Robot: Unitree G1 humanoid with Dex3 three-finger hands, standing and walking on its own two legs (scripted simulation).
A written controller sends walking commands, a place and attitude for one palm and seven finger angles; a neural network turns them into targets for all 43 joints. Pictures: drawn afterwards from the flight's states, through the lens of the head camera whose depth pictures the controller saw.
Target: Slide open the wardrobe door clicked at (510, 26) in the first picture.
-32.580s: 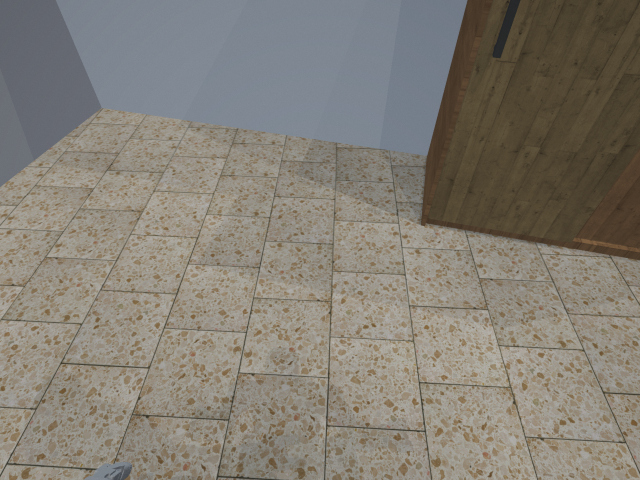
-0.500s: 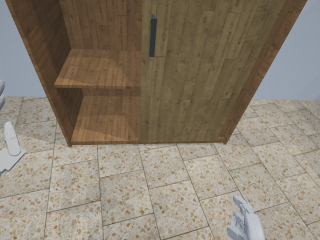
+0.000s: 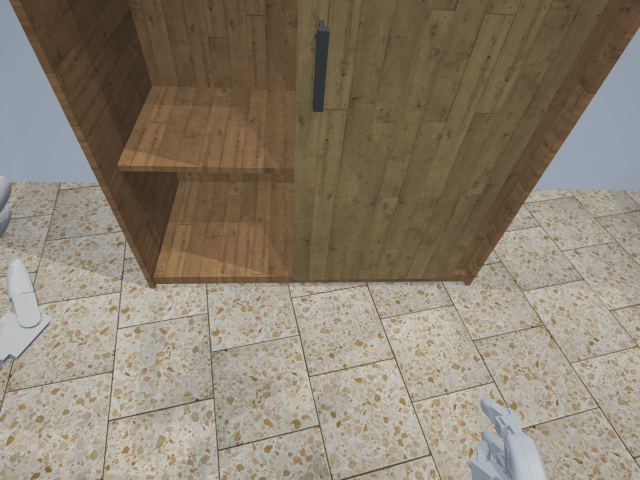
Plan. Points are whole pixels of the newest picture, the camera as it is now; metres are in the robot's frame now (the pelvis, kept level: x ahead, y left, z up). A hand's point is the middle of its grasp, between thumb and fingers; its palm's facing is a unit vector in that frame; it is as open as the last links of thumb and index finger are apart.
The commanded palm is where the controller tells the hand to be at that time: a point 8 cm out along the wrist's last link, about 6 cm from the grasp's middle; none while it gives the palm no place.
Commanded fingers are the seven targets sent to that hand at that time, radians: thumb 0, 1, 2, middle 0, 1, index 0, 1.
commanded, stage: stop stepping back and stand still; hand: left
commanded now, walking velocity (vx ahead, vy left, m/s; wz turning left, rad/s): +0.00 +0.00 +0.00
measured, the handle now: (319, 67) +0.84 +0.06 +0.10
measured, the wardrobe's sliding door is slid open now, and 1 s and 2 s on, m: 0.50 0.50 0.50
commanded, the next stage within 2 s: let the arm hang, fingers relaxed in 0.20 s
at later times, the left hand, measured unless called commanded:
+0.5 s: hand out of the picture +0.13 +0.23 -0.10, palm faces -0.01 -0.94 -0.34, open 7.4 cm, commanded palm none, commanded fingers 0.00 0.90 0.90 -0.20 -0.30 -0.20 -0.30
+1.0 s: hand out of the picture -0.04 +0.23 -0.17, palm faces +0.00 -0.97 -0.26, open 7.3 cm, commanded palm none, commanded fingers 0.00 0.90 0.90 -0.20 -0.30 -0.20 -0.30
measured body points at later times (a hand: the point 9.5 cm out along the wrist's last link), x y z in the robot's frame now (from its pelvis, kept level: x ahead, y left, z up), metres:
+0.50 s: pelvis -0.02 +0.02 -0.01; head -0.02 +0.00 +0.44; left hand +0.13 +0.28 -0.08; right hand +0.12 -0.24 -0.13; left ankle +0.01 +0.11 -0.74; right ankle -0.01 -0.10 -0.74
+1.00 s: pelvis -0.03 +0.03 +0.00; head -0.02 +0.02 +0.45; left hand -0.03 +0.28 -0.15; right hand -0.04 -0.20 -0.16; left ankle +0.01 +0.11 -0.74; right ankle -0.01 -0.10 -0.74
